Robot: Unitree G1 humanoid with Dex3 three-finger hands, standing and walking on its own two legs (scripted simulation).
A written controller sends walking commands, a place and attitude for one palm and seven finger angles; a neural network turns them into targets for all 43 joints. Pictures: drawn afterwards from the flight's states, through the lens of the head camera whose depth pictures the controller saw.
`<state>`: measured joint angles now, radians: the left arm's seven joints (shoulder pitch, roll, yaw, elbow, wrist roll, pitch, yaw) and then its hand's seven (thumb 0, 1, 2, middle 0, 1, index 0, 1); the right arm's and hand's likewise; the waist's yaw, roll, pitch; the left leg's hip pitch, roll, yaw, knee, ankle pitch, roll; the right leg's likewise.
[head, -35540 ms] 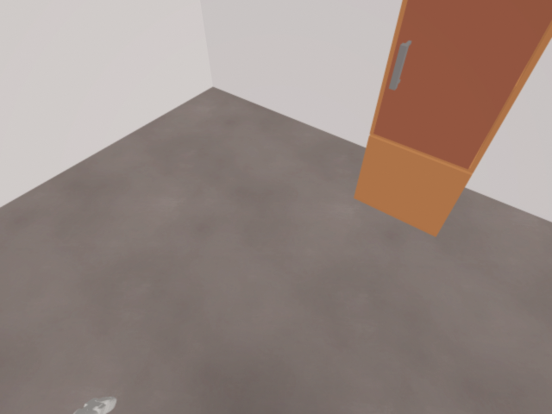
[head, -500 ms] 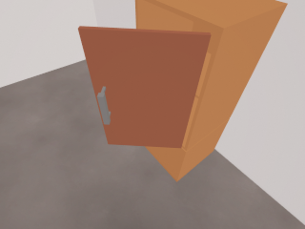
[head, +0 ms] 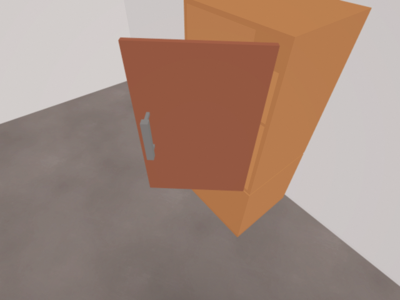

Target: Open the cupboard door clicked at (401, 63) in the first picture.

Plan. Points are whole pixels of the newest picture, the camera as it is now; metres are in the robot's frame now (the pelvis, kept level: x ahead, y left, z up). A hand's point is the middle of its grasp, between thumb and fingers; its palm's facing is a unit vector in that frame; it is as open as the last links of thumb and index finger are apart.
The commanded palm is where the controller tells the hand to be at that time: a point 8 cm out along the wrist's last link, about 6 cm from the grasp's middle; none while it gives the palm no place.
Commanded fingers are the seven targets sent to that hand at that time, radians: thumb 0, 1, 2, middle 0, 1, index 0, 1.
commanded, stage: come to a stop and stand still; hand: left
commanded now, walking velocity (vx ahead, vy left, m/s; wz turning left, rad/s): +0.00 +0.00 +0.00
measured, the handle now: (149, 136) +0.58 +0.19 -0.03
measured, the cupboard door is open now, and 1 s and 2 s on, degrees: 49 49 49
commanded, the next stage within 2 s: look again from close up in 0.16 s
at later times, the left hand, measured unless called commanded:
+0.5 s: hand out of the picture -0.03 +0.16 -0.18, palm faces +0.05 -0.99 -0.13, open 7.4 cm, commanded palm none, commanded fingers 0.00 0.90 0.90 -0.20 -0.30 -0.20 -0.30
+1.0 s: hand out of the picture +0.08 +0.21 -0.13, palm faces +0.19 -0.95 -0.25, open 7.3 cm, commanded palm +0.12 +0.23 -0.07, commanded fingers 0.00 0.76 0.84 -0.21 -0.39 -0.21 -0.39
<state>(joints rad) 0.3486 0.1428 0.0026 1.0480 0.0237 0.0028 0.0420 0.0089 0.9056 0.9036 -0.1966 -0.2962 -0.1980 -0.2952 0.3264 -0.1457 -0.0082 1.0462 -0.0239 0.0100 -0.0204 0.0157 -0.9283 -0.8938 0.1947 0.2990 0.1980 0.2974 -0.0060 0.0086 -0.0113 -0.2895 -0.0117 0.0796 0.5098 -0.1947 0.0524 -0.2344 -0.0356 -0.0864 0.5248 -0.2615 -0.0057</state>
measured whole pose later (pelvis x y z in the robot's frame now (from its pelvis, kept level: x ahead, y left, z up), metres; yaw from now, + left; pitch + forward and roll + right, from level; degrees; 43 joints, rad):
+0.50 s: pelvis +0.00 +0.01 +0.00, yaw +0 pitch -1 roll -1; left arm 0.38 0.12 -0.01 1.08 0.02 -0.01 0.04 0.01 0.91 0.90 -0.20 -0.30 -0.20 -0.30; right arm 0.31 -0.13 0.00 1.09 -0.01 -0.01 -0.02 0.01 -0.92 -0.89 0.19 0.30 0.20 0.30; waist 0.01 -0.03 0.00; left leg -0.28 -0.03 0.08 0.45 -0.16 0.07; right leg -0.22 -0.05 -0.08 0.46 -0.22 0.02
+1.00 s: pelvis +0.01 +0.02 +0.00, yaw +0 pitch -1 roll +0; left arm 0.52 0.19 0.01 0.47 -0.08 0.04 0.13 0.05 0.95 0.90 -0.20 -0.31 -0.20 -0.30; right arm 0.37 -0.17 0.03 0.94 0.03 -0.15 -0.06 0.02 -0.94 -0.89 0.20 0.30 0.20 0.30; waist 0.00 -0.02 0.01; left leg -0.29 -0.05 0.09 0.49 -0.20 0.07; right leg -0.26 -0.05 -0.04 0.56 -0.31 -0.02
